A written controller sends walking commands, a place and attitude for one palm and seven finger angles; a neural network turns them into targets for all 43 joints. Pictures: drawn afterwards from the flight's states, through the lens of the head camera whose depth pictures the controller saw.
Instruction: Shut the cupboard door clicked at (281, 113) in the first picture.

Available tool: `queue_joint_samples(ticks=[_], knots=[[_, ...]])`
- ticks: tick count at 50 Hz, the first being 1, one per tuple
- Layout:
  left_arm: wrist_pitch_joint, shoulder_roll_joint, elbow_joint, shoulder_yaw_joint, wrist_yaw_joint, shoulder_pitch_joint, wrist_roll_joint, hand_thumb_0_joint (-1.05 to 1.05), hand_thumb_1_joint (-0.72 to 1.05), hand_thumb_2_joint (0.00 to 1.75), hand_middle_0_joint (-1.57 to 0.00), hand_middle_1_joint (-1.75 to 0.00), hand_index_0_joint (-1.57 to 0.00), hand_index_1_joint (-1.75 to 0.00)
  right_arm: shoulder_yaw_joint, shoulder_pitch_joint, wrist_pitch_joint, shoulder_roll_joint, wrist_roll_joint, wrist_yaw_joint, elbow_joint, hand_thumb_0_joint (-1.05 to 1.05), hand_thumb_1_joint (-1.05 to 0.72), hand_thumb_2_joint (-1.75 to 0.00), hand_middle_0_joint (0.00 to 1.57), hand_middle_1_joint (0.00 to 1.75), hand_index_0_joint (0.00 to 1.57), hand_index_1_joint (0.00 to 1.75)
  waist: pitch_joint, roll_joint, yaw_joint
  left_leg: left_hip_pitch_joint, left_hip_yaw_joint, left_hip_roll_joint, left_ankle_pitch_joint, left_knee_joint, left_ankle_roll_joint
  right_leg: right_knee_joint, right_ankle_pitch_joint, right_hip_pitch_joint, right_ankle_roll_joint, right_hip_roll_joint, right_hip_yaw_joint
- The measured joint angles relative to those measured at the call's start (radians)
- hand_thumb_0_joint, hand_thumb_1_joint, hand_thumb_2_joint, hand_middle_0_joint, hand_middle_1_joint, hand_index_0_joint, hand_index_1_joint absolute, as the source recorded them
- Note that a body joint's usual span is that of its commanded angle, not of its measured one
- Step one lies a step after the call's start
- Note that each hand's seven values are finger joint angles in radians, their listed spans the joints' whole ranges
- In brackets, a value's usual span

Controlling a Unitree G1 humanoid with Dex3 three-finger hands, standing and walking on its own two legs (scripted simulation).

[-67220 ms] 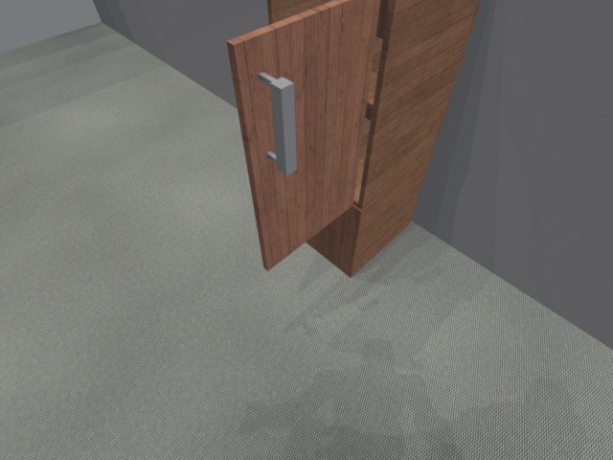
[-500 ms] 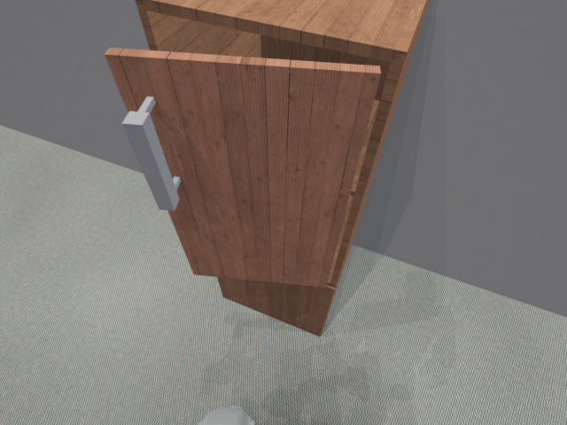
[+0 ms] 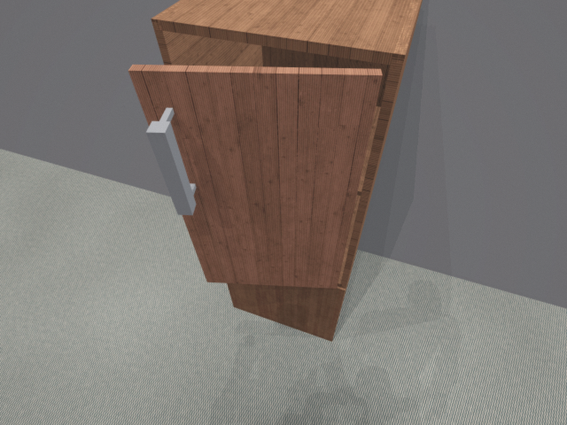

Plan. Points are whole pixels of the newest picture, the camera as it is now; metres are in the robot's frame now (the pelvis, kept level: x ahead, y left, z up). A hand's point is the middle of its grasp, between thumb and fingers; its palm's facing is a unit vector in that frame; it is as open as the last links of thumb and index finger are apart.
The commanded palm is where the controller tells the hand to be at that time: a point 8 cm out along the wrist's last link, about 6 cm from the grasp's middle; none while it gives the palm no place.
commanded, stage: look again from close up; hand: left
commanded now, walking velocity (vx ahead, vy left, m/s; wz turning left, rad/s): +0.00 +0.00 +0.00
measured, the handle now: (178, 164) +0.48 +0.20 +0.10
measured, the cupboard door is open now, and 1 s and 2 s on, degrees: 17 17 17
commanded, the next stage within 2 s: shuffle to correct the standing spot in 0.62 s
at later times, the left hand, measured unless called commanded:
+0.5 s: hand out of the picture +0.03 +0.20 -0.17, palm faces -0.01 -0.97 -0.25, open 7.4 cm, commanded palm none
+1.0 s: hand out of the picture -0.07 +0.20 -0.18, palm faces +0.00 -0.99 -0.15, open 7.4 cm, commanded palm none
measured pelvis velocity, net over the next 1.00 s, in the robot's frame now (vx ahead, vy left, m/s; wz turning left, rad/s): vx -0.02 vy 0.04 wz -0.02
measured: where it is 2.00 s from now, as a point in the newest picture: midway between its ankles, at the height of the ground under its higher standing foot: outside the picture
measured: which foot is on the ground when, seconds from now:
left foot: down 0.00-1.00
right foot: down 0.00-1.00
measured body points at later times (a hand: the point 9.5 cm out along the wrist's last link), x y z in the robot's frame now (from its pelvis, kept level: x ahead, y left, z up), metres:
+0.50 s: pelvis -0.02 +0.01 +0.00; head -0.03 +0.00 +0.45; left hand +0.03 +0.25 -0.15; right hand +0.02 -0.23 -0.15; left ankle +0.03 +0.08 -0.74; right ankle -0.05 -0.10 -0.74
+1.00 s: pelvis -0.02 +0.04 +0.00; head -0.02 +0.05 +0.45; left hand -0.07 +0.25 -0.16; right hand -0.03 -0.20 -0.15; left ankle +0.03 +0.08 -0.74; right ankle -0.05 -0.10 -0.74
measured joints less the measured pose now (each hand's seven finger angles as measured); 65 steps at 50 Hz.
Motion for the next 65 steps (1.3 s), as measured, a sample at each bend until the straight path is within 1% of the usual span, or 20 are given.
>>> queue_joint_samples(ticks=[4,6,10,13,20,26,33,40,43,46,50,54,58,60,62,65], knots=[[-0.007,0.004,0.017,-0.009,0.001,0.014,-0.008,0.01,0.92,0.90,-0.20,-0.30,-0.20,-0.30,0.013,0.024,0.002,0.013,0.000,0.003,0.044,0.00,-0.93,-0.90,0.20,0.30,0.20,0.30,-0.004,-0.018,-0.004,0.032,-0.002,0.007,0.011,-0.022,-0.003,-0.024,0.012,0.032,-0.004,0.009,-0.001],[-0.008,0.014,0.002,-0.025,-0.007,0.018,-0.004,0.01,0.92,0.90,-0.20,-0.30,-0.20,-0.30,0.016,0.043,0.006,0.014,-0.006,0.013,0.023,0.00,-0.92,-0.90,0.20,0.30,0.20,0.30,-0.003,-0.023,-0.012,0.022,-0.007,0.011,0.009,-0.009,-0.003,-0.018,0.011,0.027,-0.006,0.012,-0.007],[-0.020,0.022,-0.020,-0.023,-0.006,0.014,-0.003,0.01,0.91,0.90,-0.20,-0.30,-0.20,-0.30,0.001,0.060,-0.005,-0.012,-0.011,0.006,-0.010,0.00,-0.91,-0.90,0.20,0.30,0.20,0.30,-0.009,0.004,-0.023,-0.024,-0.020,0.023,-0.017,0.060,-0.001,0.011,0.001,0.003,-0.009,0.023,-0.019],[-0.023,0.033,-0.033,-0.018,-0.001,0.013,-0.004,0.01,0.91,0.90,-0.20,-0.30,-0.20,-0.30,-0.002,0.059,-0.006,-0.027,-0.011,0.005,-0.022,0.00,-0.91,-0.90,0.20,0.30,0.20,0.30,-0.017,0.016,-0.026,-0.031,-0.019,0.028,-0.030,0.083,0.001,0.021,-0.003,0.002,-0.008,0.026,-0.018],[-0.018,0.065,-0.064,-0.013,0.007,-0.014,-0.007,0.01,0.91,0.90,-0.20,-0.30,-0.20,-0.30,0.010,0.024,-0.014,-0.034,-0.009,0.006,-0.031,0.00,-0.91,-0.90,0.20,0.30,0.20,0.30,-0.012,0.009,-0.017,-0.011,-0.004,0.027,-0.027,0.081,0.008,0.034,-0.002,0.010,0.000,0.023,-0.004],[-0.011,0.069,-0.081,-0.018,0.004,-0.029,-0.005,0.01,0.91,0.90,-0.20,-0.30,-0.20,-0.30,0.020,-0.012,-0.011,-0.031,-0.008,0.013,-0.030,0.00,-0.91,-0.90,0.20,0.30,0.20,0.30,-0.004,0.005,-0.010,-0.004,0.001,0.022,-0.007,0.061,0.016,0.022,0.016,0.012,0.008,0.019,0.001],[-0.003,0.061,-0.070,-0.025,-0.002,-0.013,-0.003,0.01,0.91,0.90,-0.20,-0.30,-0.20,-0.30,0.025,-0.025,-0.007,-0.022,-0.007,0.019,-0.015,0.00,-0.91,-0.90,0.20,0.30,0.20,0.30,0.001,-0.010,-0.006,-0.002,0.007,0.016,0.019,0.028,0.027,-0.005,0.042,0.010,0.019,0.013,0.006],[0.000,0.046,-0.039,-0.028,-0.004,0.021,-0.001,0.01,0.91,0.90,-0.20,-0.30,-0.20,-0.30,0.025,-0.012,-0.004,-0.014,-0.006,0.019,0.014,0.00,-0.91,-0.90,0.20,0.30,0.20,0.30,0.005,-0.026,-0.003,-0.004,0.011,0.007,0.037,0.002,0.036,-0.030,0.063,0.007,0.032,0.004,0.009],[0.008,0.038,-0.024,-0.023,-0.008,0.048,0.005,0.01,0.91,0.90,-0.20,-0.30,-0.20,-0.30,0.021,0.009,0.006,-0.007,-0.009,0.019,0.027,0.00,-0.91,-0.90,0.20,0.30,0.20,0.30,-0.008,-0.032,-0.002,-0.007,0.014,0.001,0.022,0.008,0.038,-0.011,0.028,-0.001,0.030,-0.003,0.010],[0.013,0.027,-0.012,-0.018,-0.014,0.078,0.010,0.01,0.91,0.90,-0.20,-0.30,-0.20,-0.30,0.014,0.030,0.012,-0.003,-0.009,0.019,0.038,0.00,-0.91,-0.90,0.20,0.30,0.20,0.30,-0.018,-0.031,0.003,-0.008,0.020,-0.004,0.005,0.011,0.047,0.008,-0.014,-0.009,0.020,-0.011,0.010],[0.013,0.013,0.003,-0.011,-0.020,0.112,0.011,0.01,0.91,0.90,-0.19,-0.30,-0.20,-0.30,0.006,0.044,0.010,0.001,-0.008,0.015,0.048,0.00,-0.90,-0.90,0.20,0.30,0.20,0.30,-0.012,-0.023,0.009,-0.007,0.031,-0.006,0.010,0.017,0.056,0.021,-0.012,-0.013,0.011,-0.022,0.004],[0.007,0.002,0.017,-0.004,-0.020,0.147,0.009,0.01,0.91,0.90,-0.19,-0.30,-0.20,-0.30,-0.001,0.055,0.008,0.009,-0.007,0.012,0.055,0.00,-0.91,-0.90,0.20,0.30,0.20,0.30,-0.011,-0.015,0.013,-0.012,0.033,-0.001,-0.019,0.041,0.048,0.005,0.010,-0.004,0.019,-0.021,0.005],[-0.001,-0.006,0.033,0.000,-0.015,0.176,0.003,0.01,0.91,0.90,-0.19,-0.30,-0.20,-0.30,0.002,0.060,-0.003,0.023,-0.004,0.011,0.056,0.00,-0.91,-0.90,0.20,0.30,0.20,0.30,-0.013,-0.016,0.012,-0.024,0.034,0.009,-0.058,0.086,0.042,0.008,0.000,0.003,0.036,-0.013,0.008],[0.000,-0.008,0.043,0.002,-0.014,0.184,0.000,0.01,0.91,0.90,-0.19,-0.30,-0.20,-0.30,0.004,0.060,-0.013,0.034,-0.003,0.009,0.056,0.00,-0.91,-0.90,0.20,0.30,0.20,0.30,-0.013,-0.027,0.008,-0.020,0.040,0.010,-0.078,0.103,0.048,0.023,-0.017,0.005,0.041,-0.013,0.014],[0.005,-0.011,0.051,0.000,-0.014,0.178,0.001,0.01,0.91,0.90,-0.19,-0.30,-0.20,-0.30,0.008,0.059,-0.025,0.045,-0.003,0.003,0.057,0.00,-0.91,-0.90,0.20,0.30,0.20,0.30,-0.011,-0.041,0.005,-0.010,0.052,0.005,-0.093,0.105,0.057,0.056,-0.036,-0.004,0.037,-0.021,0.021],[0.017,-0.021,0.050,-0.006,-0.008,0.137,0.003,0.01,0.91,0.90,-0.19,-0.30,-0.20,-0.30,0.013,0.056,-0.042,0.052,-0.005,-0.015,0.057,0.01,-0.91,-0.90,0.20,0.30,0.20,0.30,0.004,-0.043,0.001,0.018,0.067,0.000,-0.090,0.075,0.061,0.170,-0.083,-0.058,0.031,-0.030,0.012]])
